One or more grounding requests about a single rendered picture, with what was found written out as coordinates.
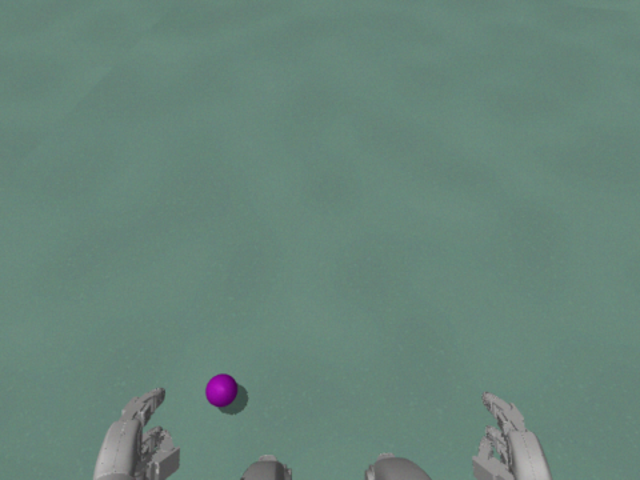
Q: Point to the right robot hand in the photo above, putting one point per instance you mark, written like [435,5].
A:
[521,453]

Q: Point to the left robot hand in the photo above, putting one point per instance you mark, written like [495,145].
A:
[126,450]

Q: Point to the ball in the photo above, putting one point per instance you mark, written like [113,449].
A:
[221,390]

